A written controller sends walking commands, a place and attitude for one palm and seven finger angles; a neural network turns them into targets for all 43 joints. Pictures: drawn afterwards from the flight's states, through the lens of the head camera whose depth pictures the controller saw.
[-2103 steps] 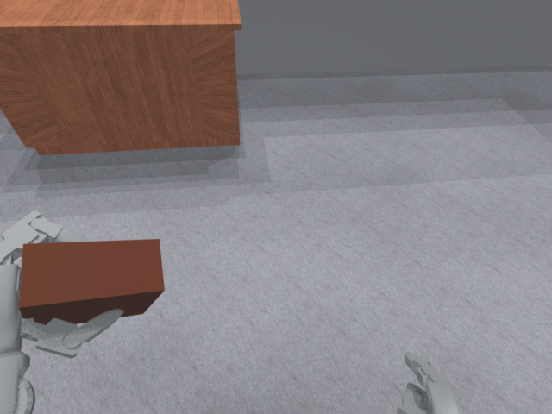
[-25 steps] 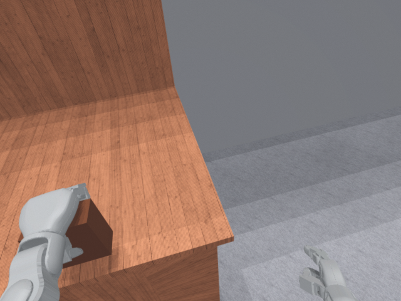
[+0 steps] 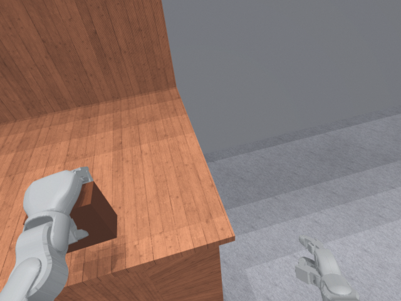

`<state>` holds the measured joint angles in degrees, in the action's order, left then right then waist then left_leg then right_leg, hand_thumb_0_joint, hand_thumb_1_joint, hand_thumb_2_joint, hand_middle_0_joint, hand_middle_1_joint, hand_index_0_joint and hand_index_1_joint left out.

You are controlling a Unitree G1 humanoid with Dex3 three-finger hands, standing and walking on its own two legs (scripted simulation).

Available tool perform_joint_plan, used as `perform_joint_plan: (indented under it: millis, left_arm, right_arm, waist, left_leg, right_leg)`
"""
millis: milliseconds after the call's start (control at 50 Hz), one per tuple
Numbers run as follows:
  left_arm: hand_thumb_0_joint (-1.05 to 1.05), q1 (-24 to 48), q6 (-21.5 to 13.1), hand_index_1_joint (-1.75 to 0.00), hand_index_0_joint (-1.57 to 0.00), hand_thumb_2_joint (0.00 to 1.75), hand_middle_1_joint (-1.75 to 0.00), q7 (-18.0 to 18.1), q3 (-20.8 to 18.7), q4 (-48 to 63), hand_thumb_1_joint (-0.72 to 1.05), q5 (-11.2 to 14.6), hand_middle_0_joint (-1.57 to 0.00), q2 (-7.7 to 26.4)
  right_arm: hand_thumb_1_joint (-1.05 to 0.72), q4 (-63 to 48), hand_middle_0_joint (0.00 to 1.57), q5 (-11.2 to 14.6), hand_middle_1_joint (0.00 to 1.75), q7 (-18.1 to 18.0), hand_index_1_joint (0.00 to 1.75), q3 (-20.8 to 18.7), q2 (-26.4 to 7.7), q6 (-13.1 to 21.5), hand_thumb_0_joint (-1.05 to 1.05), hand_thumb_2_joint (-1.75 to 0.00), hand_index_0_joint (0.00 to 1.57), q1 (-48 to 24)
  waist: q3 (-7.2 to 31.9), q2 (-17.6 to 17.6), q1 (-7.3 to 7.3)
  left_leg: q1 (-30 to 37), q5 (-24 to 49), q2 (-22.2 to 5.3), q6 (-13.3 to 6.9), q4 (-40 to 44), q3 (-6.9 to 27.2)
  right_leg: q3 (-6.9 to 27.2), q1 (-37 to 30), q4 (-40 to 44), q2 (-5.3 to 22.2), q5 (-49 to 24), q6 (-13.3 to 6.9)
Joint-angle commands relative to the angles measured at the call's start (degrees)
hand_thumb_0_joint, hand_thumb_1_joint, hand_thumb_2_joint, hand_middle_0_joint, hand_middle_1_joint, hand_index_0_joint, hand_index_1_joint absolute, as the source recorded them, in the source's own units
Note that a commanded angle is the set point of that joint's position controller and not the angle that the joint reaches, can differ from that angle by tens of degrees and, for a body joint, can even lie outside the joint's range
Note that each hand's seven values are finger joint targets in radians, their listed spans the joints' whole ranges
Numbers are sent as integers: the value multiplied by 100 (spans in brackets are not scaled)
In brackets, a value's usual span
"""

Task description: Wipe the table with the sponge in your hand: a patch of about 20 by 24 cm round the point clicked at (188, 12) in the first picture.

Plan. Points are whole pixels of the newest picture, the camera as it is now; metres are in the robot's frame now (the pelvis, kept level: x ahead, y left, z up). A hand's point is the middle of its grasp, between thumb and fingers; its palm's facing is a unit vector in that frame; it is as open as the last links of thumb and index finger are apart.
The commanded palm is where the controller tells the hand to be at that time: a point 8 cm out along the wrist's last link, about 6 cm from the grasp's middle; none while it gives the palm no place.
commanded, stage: lift the sponge slowly off the table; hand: left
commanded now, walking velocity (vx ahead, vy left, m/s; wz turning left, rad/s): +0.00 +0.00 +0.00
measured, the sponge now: (81, 224) +0.22 +0.29 +0.06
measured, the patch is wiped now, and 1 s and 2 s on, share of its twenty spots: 1.00 1.00 1.00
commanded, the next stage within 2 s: bring the sponge back beside the body in 0.32 s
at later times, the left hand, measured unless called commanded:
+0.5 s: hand (68, 215) +0.21 +0.28 +0.11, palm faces +0.01 -0.12 -0.99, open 10.0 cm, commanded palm +0.19 +0.28 +0.20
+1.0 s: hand (69, 221) +0.20 +0.28 +0.10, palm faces +0.01 -0.12 -0.99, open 10.0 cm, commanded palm +0.18 +0.28 +0.19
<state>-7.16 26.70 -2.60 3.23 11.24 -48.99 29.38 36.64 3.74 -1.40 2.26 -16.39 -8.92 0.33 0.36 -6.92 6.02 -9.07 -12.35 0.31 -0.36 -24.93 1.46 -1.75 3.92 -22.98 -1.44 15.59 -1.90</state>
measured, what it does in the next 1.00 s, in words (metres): stands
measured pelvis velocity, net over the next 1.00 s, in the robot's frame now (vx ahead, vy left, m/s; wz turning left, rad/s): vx -0.01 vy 0.00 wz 0.00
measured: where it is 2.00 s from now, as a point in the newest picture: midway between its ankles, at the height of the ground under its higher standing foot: outside the picture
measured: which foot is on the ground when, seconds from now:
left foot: down 0.00-1.00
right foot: down 0.00-1.00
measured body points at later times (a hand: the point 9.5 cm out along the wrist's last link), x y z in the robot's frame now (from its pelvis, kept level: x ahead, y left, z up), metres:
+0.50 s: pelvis -0.01 -0.01 +0.00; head -0.03 -0.05 +0.45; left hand +0.21 +0.28 +0.17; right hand +0.24 -0.21 -0.08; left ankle +0.02 +0.12 -0.74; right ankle -0.03 -0.10 -0.74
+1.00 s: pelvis -0.01 +0.00 +0.00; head -0.03 -0.05 +0.45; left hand +0.20 +0.28 +0.16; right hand +0.24 -0.21 -0.08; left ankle +0.02 +0.12 -0.74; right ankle -0.03 -0.10 -0.74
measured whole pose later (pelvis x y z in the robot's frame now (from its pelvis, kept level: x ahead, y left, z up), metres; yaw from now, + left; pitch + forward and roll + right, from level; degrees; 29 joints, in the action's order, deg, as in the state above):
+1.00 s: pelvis -0.01 +0.00 +0.00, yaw +0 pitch -4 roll +0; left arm -12.1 23.3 -4.3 2.0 16.3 -47.5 31.3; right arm 35.9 3.4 -2.5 2.2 -16.6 -7.3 1.8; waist -0.4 -7.0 6.5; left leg -9.6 -12.3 -0.1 0.0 -26.3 1.8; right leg -2.0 4.4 -24.3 -1.9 15.7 -2.3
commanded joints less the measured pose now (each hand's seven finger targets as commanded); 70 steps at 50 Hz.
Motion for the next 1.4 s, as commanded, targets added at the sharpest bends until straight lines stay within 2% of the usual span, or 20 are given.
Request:
perform_joint_plan:
  millis: [0, 40, 120, 180, 220, 260, 300, 380, 400, 500, 580, 620, 680, 800, 920, 1040, 1120, 1260, 1320, 1380]
  left_arm:
    - [0, 1442, -330, -160, -120, 130, -160, 149, -826, 1620, 10, -209, -120, 1433]
    - [0, 1453, -496, -160, -120, 130, -160, 217, -1119, 1796, 10, -229, -120, 1713]
    - [0, 1325, -591, -160, -120, 130, -160, 337, -1395, 1889, 10, -199, -120, 1862]
    - [0, 1139, -448, -160, -120, 130, -160, 379, -1268, 1739, 10, -109, -120, 1636]
    - [0, 991, -271, -160, -120, 130, -160, 329, -1316, 1612, 10, -25, -120, 1662]
    - [0, 855, -107, -160, -120, 130, -160, 218, -1042, 1393, 10, 44, -120, 1393]
    - [0, 666, -15, -160, -120, 130, -160, 98, -1093, 1326, 10, 76, -120, 1479]
    - [0, 984, -97, -160, -120, 130, -160, -76, -960, 1578, 10, 10, -120, 1530]
    - [0, 1170, -174, -160, -120, 130, -160, -69, -1097, 1539, 10, -32, -120, 1732]
    - [0, 1549, -684, -160, -120, 130, -160, 139, -1151, 1696, 10, -187, -120, 1762]
    - [0, 1590, -751, -160, -120, 130, -160, 352, -1078, 1611, 10, -239, -120, 1575]
    - [0, 1448, -625, -160, -120, 130, -160, 409, -1205, 1549, 10, -194, -120, 1626]
    - [0, 1147, -379, -160, -120, 130, -160, 385, -1159, 1222, 10, -79, -120, 1521]
    - [0, 774, -130, -160, -120, 130, -160, 166, -1038, 1401, 10, 38, -120, 1451]
    - [0, 1019, -467, -160, -120, 130, -160, 115, -1160, 1984, 10, -92, -120, 1708]
    - [0, 695, -777, -160, -120, 130, -160, 374, -1358, 2092, 10, -106, -120, 1687]
    - [0, 314, -605, -160, -120, 130, -160, 441, -1493, 2029, 10, -19, -120, 1691]
    - [0, -15, -300, -160, -120, 130, -160, 265, -1048, 2066, 10, 41, -120, 1292]
    - [0, 25, -352, -160, -120, 130, -160, 209, -1219, 2420, 10, -22, -120, 1552]
    - [0, -137, -495, -160, -120, 130, -160, 255, -1277, 2422, 10, -108, -120, 1561]
  right_arm:
    - [-90, -1101, 20, -18, 30, -75, 30, -228, -520, 358, 0, -90, 20, -1276]
    - [-90, -1093, 20, -35, 30, -103, 30, -231, -492, 410, 0, -90, 20, -1208]
    - [-90, -1088, 20, -36, 30, -87, 30, -242, -472, 398, 0, -90, 20, -1213]
    - [-90, -1077, 20, -20, 30, -34, 30, -255, -476, 375, 0, -90, 20, -1196]
    - [-90, -1088, 20, 8, 30, -23, 30, -248, -514, 357, 0, -90, 20, -1309]
    - [-90, -1102, 20, 27, 30, -8, 30, -233, -522, 331, 0, -90, 20, -1289]
    - [-90, -1113, 20, 29, 30, -13, 30, -230, -570, 293, 0, -90, 20, -1312]
    - [-90, -1187, 20, 18, 30, -82, 30, -183, -549, 318, 0, -90, 20, -1341]
    - [-90, -1146, 20, 11, 30, -112, 30, -179, -565, 326, 0, -90, 20, -1283]
    - [-90, -1071, 20, -39, 30, -205, 30, -196, -479, 485, 0, -90, 20, -1131]
    - [-90, -1022, 20, -41, 30, -166, 30, -219, -447, 542, 0, -90, 20, -1150]
    - [-90, -1040, 20, -31, 30, -122, 30, -220, -460, 530, 0, -90, 20, -1244]
    - [-90, -1042, 20, -13, 30, -81, 30, -228, -498, 453, 0, -90, 20, -1278]
    - [-90, -1140, 20, 21, 30, -32, 30, -205, -544, 386, 0, -90, 20, -1353]
    - [-90, -1200, 20, -25, 30, -122, 30, -200, -513, 504, 0, -90, 20, -1266]
    - [-90, -1130, 20, -68, 30, -132, 30, -251, -439, 587, 0, -90, 20, -1063]
    - [-90, -1120, 20, -49, 30, -61, 30, -265, -487, 525, 0, -90, 20, -1176]
    - [-90, -1186, 20, -11, 30, -24, 30, -245, -493, 453, 0, -90, 20, -1230]
    - [-90, -1250, 20, -39, 30, -52, 30, -225, -505, 461, 0, -90, 20, -1343]
    - [-90, -1210, 20, -65, 30, -50, 30, -247, -472, 456, 0, -90, 20, -1126]
  waist:
    - [1149, 331, -26]
    - [1220, 211, 10]
    - [1070, 40, 57]
    - [951, -30, 89]
    - [849, 96, 81]
    - [728, 325, 51]
    - [804, 572, 58]
    - [915, 577, -25]
    - [897, 583, -45]
    - [918, 62, -26]
    - [894, -235, 39]
    - [867, -167, 99]
    - [771, 299, 114]
    - [776, 403, 69]
    - [949, 305, 16]
    - [907, 41, 87]
    - [815, 16, 125]
    - [716, 282, 64]
    - [875, 311, 79]
    - [909, 363, 81]
  left_leg:
    - [511, 1388, 160, -339, 127, 75]
    - [570, 1480, 162, -331, 107, 97]
    - [534, 1562, 173, -284, 137, 138]
    - [456, 1581, 159, -249, 154, 107]
    - [368, 1484, 161, -226, 182, 124]
    - [243, 1338, 132, -232, 187, 86]
    - [172, 1315, 137, -253, 136, 86]
    - [236, 1148, 153, -301, 86, 59]
    - [266, 1060, 147, -307, 93, 74]
    - [511, 987, 150, -291, 145, 103]
    - [511, 973, 147, -246, 256, 132]
    - [416, 984, 154, -220, 324, 161]
    - [246, 954, 145, -222, 290, 101]
    - [146, 929, 147, -251, 201, 79]
    - [377, 930, 154, -304, 143, 129]
    - [498, 1149, 153, -282, 86, 116]
    - [407, 1265, 153, -233, 124, 153]
    - [291, 1197, 110, -257, 124, 125]
    - [384, 1269, 118, -279, 95, 156]
    - [400, 1340, 104, -283, 27, 117]
  right_leg:
    - [264, -102, 228, -69, -1733, -136]
    - [304, -198, 211, -86, -1808, -164]
    - [418, -189, 267, -122, -1886, -221]
    - [328, -165, 251, -92, -1916, -209]
    - [430, -103, 252, -114, -1810, -215]
    - [320, -15, 233, -75, -1720, -152]
    - [356, -57, 182, -48, -1820, -121]
    - [321, 26, 191, -17, -1608, -69]
    - [340, 89, 240, -26, -1453, -68]
    - [268, 161, 369, -99, -1030, -142]
    - [270, 111, 419, -142, -887, -213]
    - [374, 32, 406, -168, -894, -246]
    - [344, 21, 380, -103, -1033, -175]
    - [362, 72, 280, -63, -1147, -124]
    - [407, 115, 313, -101, -1029, -131]
    - [355, 58, 323, -116, -1217, -180]
    - [515, 11, 321, -139, -1452, -225]
    - [298, 108, 234, -92, -1388, -139]
    - [446, 40, 213, -114, -1523, -163]
    - [311, 14, 188, -76, -1576, -135]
